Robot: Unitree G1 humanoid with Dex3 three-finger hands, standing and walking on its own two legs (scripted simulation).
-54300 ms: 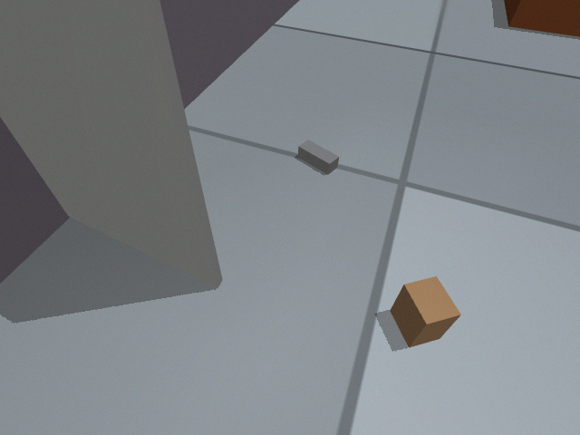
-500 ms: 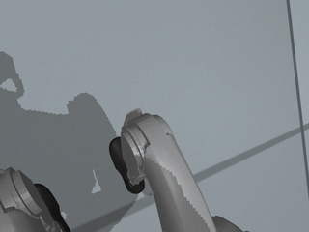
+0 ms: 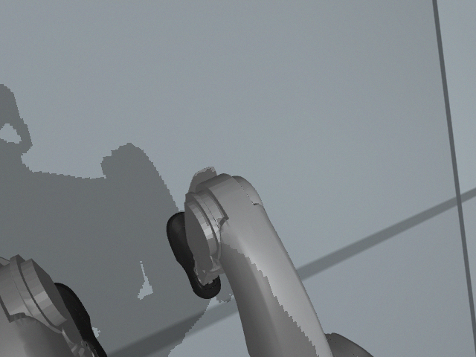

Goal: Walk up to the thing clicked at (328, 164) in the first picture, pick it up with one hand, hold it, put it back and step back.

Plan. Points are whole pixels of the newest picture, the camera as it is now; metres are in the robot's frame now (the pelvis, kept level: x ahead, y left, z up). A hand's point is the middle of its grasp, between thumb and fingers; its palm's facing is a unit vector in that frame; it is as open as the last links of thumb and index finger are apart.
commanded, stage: open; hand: left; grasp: from above
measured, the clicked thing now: out of the picture +0.47 +0.30 -0.29
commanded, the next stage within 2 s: withdraw in 0.24 s
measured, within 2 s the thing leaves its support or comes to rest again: neither
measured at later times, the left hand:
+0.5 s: hand out of the picture +0.46 +0.31 -0.25, palm faces -0.07 -0.44 -0.89, open 13.9 cm
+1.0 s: hand out of the picture +0.46 +0.31 -0.11, palm faces -0.37 -0.32 -0.87, open 13.8 cm
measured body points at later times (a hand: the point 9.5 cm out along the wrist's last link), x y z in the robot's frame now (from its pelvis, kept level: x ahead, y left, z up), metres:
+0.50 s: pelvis +0.00 +0.00 +0.00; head +0.31 +0.09 +0.31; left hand +0.46 +0.32 -0.20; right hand -0.01 -0.25 -0.05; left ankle +0.06 +0.13 -0.29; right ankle +0.12 -0.12 -0.29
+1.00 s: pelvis -0.01 +0.00 +0.02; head +0.22 +0.06 +0.40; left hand +0.48 +0.32 -0.06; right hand +0.06 -0.26 -0.08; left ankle +0.06 +0.13 -0.29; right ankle +0.12 -0.12 -0.29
